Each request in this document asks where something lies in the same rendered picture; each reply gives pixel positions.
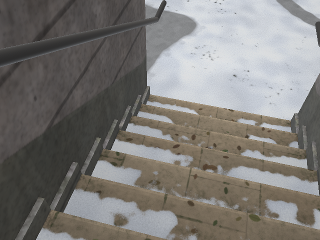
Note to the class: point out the stairs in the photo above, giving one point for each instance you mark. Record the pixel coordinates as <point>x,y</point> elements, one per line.
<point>189,171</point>

